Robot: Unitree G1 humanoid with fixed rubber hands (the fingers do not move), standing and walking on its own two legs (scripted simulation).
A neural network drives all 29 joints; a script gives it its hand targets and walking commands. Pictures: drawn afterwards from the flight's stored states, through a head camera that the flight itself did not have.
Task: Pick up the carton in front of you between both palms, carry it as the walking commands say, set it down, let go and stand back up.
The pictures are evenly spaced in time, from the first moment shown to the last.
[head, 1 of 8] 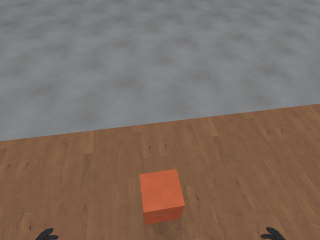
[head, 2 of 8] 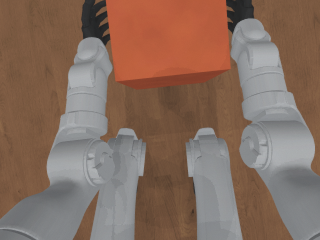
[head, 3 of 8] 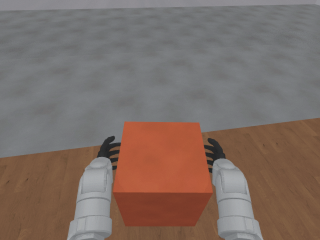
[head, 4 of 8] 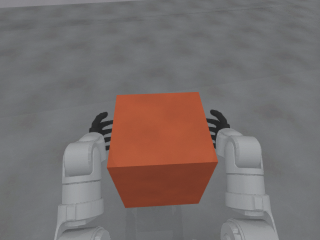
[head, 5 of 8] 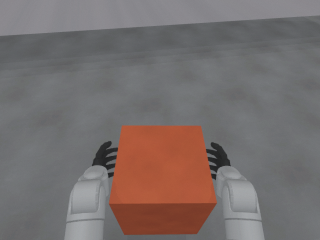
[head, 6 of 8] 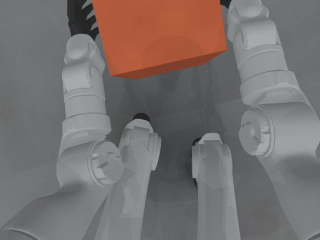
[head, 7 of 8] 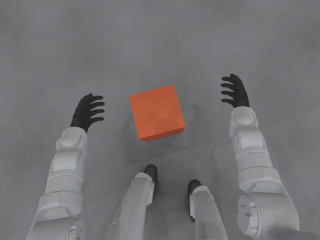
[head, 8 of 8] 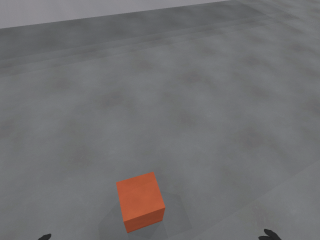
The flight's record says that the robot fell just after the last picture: no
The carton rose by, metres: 0.69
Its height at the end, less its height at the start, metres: -0.14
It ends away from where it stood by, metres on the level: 3.17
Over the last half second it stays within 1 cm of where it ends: yes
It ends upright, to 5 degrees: yes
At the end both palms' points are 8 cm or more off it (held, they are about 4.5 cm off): yes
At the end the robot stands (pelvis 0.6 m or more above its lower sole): yes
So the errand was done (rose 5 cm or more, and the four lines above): yes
